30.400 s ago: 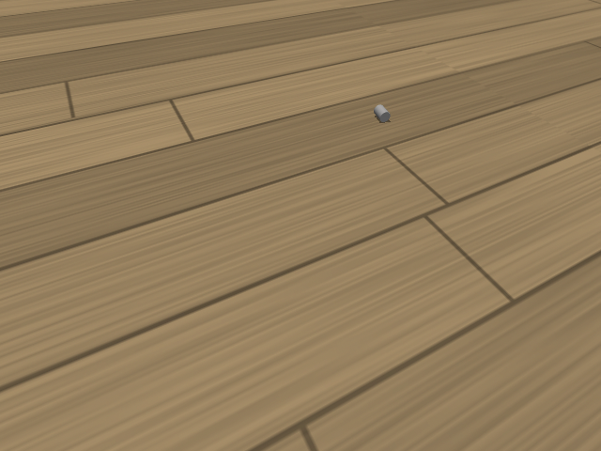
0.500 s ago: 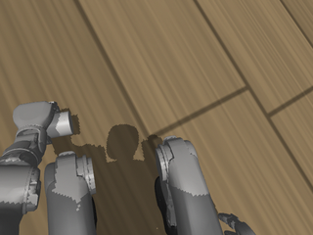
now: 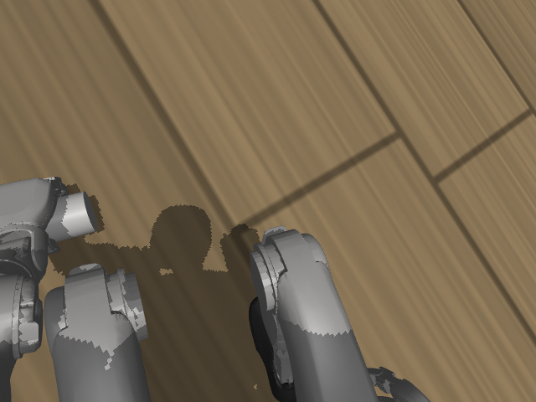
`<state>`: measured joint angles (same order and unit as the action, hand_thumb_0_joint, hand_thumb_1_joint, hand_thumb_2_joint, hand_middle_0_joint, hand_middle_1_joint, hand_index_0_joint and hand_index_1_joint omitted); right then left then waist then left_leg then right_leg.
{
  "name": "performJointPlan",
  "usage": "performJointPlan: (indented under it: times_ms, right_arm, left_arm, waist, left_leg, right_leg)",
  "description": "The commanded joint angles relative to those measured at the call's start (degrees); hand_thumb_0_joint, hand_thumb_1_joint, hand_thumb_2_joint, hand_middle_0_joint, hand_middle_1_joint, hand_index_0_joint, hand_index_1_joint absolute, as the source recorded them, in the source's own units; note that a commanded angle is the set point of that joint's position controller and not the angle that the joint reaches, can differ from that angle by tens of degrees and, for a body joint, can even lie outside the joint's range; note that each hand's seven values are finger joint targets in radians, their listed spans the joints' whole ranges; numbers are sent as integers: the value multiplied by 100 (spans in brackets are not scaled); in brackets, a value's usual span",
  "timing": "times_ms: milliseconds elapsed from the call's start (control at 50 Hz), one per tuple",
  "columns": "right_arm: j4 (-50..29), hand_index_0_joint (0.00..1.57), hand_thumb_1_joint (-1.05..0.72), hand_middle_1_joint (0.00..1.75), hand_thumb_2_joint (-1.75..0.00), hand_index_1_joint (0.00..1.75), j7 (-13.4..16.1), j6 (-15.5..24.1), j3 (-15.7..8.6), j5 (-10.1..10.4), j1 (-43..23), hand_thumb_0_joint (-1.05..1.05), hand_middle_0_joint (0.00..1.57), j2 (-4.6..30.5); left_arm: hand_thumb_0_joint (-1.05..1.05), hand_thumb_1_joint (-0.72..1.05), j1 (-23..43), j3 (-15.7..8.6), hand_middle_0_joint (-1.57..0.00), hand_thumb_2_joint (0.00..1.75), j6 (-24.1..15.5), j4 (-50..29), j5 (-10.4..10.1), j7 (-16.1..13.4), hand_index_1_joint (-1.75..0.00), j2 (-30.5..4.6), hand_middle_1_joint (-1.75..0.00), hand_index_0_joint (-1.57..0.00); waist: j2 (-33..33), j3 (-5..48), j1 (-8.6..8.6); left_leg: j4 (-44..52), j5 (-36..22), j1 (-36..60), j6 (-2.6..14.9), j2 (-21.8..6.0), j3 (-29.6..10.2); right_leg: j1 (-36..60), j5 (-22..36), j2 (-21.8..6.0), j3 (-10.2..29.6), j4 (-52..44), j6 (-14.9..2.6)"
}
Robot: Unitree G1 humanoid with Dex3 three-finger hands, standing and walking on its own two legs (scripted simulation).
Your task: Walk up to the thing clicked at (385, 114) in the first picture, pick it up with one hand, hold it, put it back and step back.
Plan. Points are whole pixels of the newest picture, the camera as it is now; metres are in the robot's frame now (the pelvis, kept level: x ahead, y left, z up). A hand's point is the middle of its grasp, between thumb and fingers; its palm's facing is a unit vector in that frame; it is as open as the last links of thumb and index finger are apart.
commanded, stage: rest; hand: left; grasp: from above
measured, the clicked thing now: (59, 219) +0.42 +0.23 -0.24
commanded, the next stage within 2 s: open in 0.72 s
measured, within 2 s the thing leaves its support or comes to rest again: rests again in 0.98 s
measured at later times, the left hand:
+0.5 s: hand (40, 225) +0.41 +0.25 -0.23, palm faces -0.44 -0.13 -0.89, open 9.6 cm
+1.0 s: hand (37, 227) +0.41 +0.26 -0.24, palm faces -0.43 -0.11 -0.90, open 9.6 cm
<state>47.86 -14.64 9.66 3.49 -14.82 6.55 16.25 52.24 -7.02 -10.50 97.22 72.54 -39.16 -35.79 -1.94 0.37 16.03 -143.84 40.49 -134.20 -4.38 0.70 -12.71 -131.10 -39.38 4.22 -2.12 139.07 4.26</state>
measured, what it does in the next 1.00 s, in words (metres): stands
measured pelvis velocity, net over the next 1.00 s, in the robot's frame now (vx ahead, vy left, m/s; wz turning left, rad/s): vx -0.01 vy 0.02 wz -0.08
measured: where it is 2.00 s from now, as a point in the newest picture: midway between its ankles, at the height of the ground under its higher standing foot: (210, 392)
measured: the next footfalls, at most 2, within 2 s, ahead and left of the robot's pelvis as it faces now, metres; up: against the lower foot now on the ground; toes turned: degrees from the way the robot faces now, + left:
none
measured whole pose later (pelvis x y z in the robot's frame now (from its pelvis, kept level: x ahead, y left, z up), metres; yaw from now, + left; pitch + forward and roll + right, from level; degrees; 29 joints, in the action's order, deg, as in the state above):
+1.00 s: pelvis -0.01 +0.02 +0.00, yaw -5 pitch +26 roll -13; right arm 48.2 -23.1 19.6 8.7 -17.0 4.1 18.0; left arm 54.2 -3.1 -9.1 104.1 71.6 -45.5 -41.1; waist -4.6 -4.2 17.8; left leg -146.9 41.4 -133.1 -2.7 0.4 -16.3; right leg -126.9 -39.1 5.4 -5.4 137.3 4.3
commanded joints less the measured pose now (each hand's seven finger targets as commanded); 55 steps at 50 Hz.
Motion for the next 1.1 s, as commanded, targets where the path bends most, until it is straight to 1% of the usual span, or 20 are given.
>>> performJointPlan:
  times_ms: [0, 80, 140, 160, 180, 240, 340, 480, 520, 540, 600, 660, 680, 740, 800, 860, 900, 940, 1020, 1080]
  right_arm:
    - [-11, 20, -89, 30, -90, 30, -61, 92, -359, -35, 1011, 0, 20, 1484]
    - [23, 20, -90, 30, -90, 30, -141, 188, -276, -104, 985, 0, 20, 1486]
    - [19, 20, -90, 30, -90, 30, -211, 259, -259, -131, 950, 0, 20, 1526]
    - [28, 20, -90, 30, -90, 30, -234, 297, -210, -154, 995, 0, 20, 1521]
    - [70, 20, -90, 30, -90, 30, -238, 289, -272, -110, 942, 0, 20, 1575]
    - [69, 20, -90, 30, -90, 30, -310, 379, -189, -178, 930, 0, 20, 1589]
    - [67, 20, -90, 30, -90, 30, -432, 484, -67, -247, 862, 0, 20, 1552]
    - [91, 20, -90, 30, -90, 30, -567, 646, 2, -264, 812, 0, 20, 1654]
    - [153, 20, -90, 30, -90, 30, -583, 664, -18, -251, 851, 0, 20, 1694]
    - [107, 20, -90, 30, -90, 30, -631, 718, 36, -276, 790, 0, 20, 1627]
    - [137, 20, -90, 30, -90, 30, -645, 742, 22, -235, 786, 0, 20, 1744]
    - [141, 20, -91, 30, -90, 30, -669, 763, -2, -254, 741, 0, 20, 1811]
    - [42, 20, -91, 30, -90, 30, -701, 833, 70, -255, 736, 0, 20, 1719]
    - [103, 20, -91, 30, -90, 30, -720, 876, 60, -209, 730, 0, 20, 1802]
    - [42, 20, -91, 30, -91, 30, -760, 963, 74, -211, 657, 0, 20, 1882]
    - [28, 20, -90, 30, -90, 30, -818, 1006, 88, -176, 653, 0, 20, 1882]
    - [34, 20, -90, 30, -90, 30, -823, 1010, 84, -159, 673, 0, 20, 1911]
    - [31, 20, -90, 30, -90, 30, -844, 1051, 70, -165, 594, 0, 20, 1920]
    - [17, 20, -90, 30, -90, 30, -878, 1116, 69, -109, 586, 0, 20, 1983]
    - [-29, 20, -90, 30, -90, 30, -935, 1177, 107, -113, 598, 0, 20, 1950]
  left_arm:
    - [0, 82, 1523, -57, -121, 68, -22, -422, -58, -362, -45, -908, -43, -119]
    - [0, 82, 1575, -94, -121, 68, -37, -341, -66, -427, -46, -1006, -44, -119]
    - [0, 85, 1585, 104, -121, 64, -26, -66, -50, -421, -45, -881, -44, -120]
    - [0, 84, 1679, -29, -121, 65, -65, -296, -83, -447, -45, -1015, -44, -120]
    - [0, 83, 1479, 14, -121, 65, -54, -117, -106, -456, -45, -971, -43, -120]
    - [0, 86, 1580, -51, -122, 61, -105, -180, -74, -533, -43, -1106, -43, -121]
    - [0, 86, 1646, 54, -120, 59, -96, -52, -23, -637, -44, -1007, -45, -120]
    - [0, 86, 1579, 50, -121, 57, -32, 33, -78, -736, -42, -1080, -42, -121]
    - [0, 84, 1409, -12, -120, 57, -14, 84, -103, -788, -42, -1095, -41, -120]
    - [0, 85, 1614, 168, -121, 55, -8, 111, -94, -754, -41, -959, -42, -121]
    - [0, 81, 1443, 61, -120, 56, 3, 176, -148, -761, -40, -1113, -40, -119]
    - [0, 81, 1413, 164, -118, 54, 18, 206, -144, -806, -42, -1078, -41, -118]
    - [0, 83, 1707, 265, -119, 54, -4, 68, -163, -790, -41, -938, -41, -119]
    - [0, 79, 1571, 262, -118, 53, -1, 106, -174, -787, -40, -1052, -39, -118]
    - [0, 79, 1623, 329, -117, 48, 18, 202, -148, -844, -37, -1014, -37, -118]
    - [0, 55, 1654, 399, -93, 44, 72, 149, -144, -833, -42, -995, -43, -94]
    - [0, 39, 1604, 293, -81, 41, 89, 209, -151, -891, -42, -1055, -44, -83]
    - [0, 25, 1699, 430, -72, 42, 129, 174, -148, -879, -45, -959, -47, -74]
    - [0, 12, 1696, 427, -62, 44, 174, 112, -225, -867, -49, -1064, -51, -64]
    - [0, 9, 1715, 529, -59, 45, 207, 178, -258, -792, -53, -918, -55, -61]
  waist:
    - [1750, 3586, 134]
    - [1702, 3416, 195]
    - [1661, 3271, 319]
    - [1637, 3361, 302]
    - [1716, 3347, 215]
    - [1776, 3319, 267]
    - [1839, 3204, 398]
    - [1877, 3123, 423]
    - [1958, 3201, 343]
    - [1893, 3035, 490]
    - [1862, 3050, 380]
    - [1942, 3018, 411]
    - [1838, 2894, 541]
    - [1812, 2927, 479]
    - [1863, 2688, 554]
    - [1837, 2671, 558]
    - [1945, 2744, 499]
    - [2007, 2607, 563]
    - [2055, 2639, 526]
    - [2030, 2602, 616]
  left_leg:
    - [1363, -904, 2513, 495, -40, 975]
    - [1274, -838, 2375, 502, -42, 950]
    - [1187, -766, 2334, 508, -56, 920]
    - [1193, -890, 2406, 505, -50, 918]
    - [1225, -838, 2377, 494, -66, 888]
    - [1229, -845, 2472, 472, -61, 857]
    - [1140, -958, 2486, 460, -80, 835]
    - [1140, -959, 2512, 450, -101, 757]
    - [1221, -1034, 2604, 431, -108, 745]
    - [1142, -939, 2518, 431, -116, 727]
    - [1226, -882, 2535, 446, -116, 692]
    - [1222, -874, 2556, 435, -143, 664]
    - [1143, -851, 2494, 439, -129, 653]
    - [1155, -892, 2534, 439, -146, 635]
    - [1246, -778, 2583, 403, -167, 510]
    - [1237, -804, 2573, 402, -165, 529]
    - [1323, -849, 2662, 379, -178, 486]
    - [1385, -713, 2695, 353, -197, 417]
    - [1375, -720, 2659, 366, -198, 444]
    - [1318, -794, 2719, 358, -198, 421]
  right_leg:
    - [1978, 1251, 65, -907, -1384, -548]
    - [1976, 1214, 72, -942, -1381, -537]
    - [1947, 1135, 96, -919, -1363, -533]
    - [2010, 1277, 88, -978, -1377, -508]
    - [1997, 1201, 117, -941, -1353, -541]
    - [1945, 1211, 115, -1058, -1324, -532]
    - [1977, 1406, 140, -1106, -1298, -510]
    - [2037, 1385, 185, -1172, -1326, -510]
    - [2088, 1436, 199, -1187, -1320, -524]
    - [1945, 1374, 172, -1227, -1253, -512]
    - [2046, 1301, 220, -1220, -1370, -523]
    - [2085, 1319, 258, -1219, -1368, -530]
    - [1970, 1299, 197, -1257, -1333, -504]
    - [2050, 1328, 233, -1250, -1393, -504]
    - [1907, 1238, 211, -1341, -1344, -503]
    - [1997, 1270, 213, -1306, -1369, -495]
    - [2008, 1301, 232, -1330, -1353, -514]
    - [1862, 1197, 213, -1355, -1303, -520]
    - [1994, 1202, 234, -1310, -1395, -512]
    - [1986, 1318, 208, -1355, -1324, -491]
